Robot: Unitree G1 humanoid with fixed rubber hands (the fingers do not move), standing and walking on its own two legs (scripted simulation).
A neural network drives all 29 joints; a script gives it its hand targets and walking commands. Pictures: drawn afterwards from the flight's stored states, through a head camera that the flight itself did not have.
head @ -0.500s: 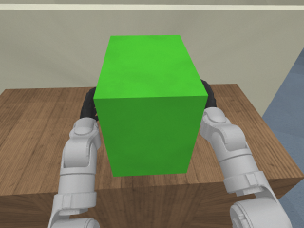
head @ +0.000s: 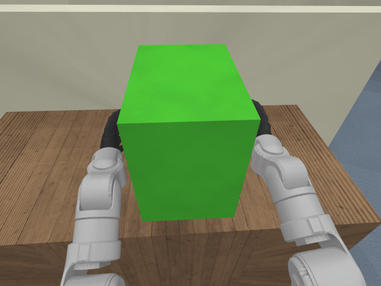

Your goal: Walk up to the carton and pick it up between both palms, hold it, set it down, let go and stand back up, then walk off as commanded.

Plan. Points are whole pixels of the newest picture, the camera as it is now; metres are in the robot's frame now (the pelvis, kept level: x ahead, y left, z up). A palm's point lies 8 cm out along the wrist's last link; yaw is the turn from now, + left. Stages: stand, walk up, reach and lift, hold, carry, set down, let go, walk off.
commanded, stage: hold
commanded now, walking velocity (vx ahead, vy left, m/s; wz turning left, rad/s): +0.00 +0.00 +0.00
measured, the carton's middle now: (185, 129) +0.45 +0.00 +0.14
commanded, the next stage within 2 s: set down in 0.48 s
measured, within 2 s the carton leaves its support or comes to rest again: neither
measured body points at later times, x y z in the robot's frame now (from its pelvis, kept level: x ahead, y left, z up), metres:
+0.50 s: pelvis +0.00 +0.00 +0.00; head -0.01 +0.02 +0.45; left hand +0.39 +0.15 +0.15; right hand +0.39 -0.15 +0.17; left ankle +0.01 +0.16 -0.74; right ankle +0.03 -0.13 -0.74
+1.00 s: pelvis +0.00 +0.00 +0.00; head +0.01 +0.01 +0.45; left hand +0.41 +0.15 +0.12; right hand +0.42 -0.15 +0.13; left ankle +0.01 +0.16 -0.74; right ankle +0.03 -0.13 -0.74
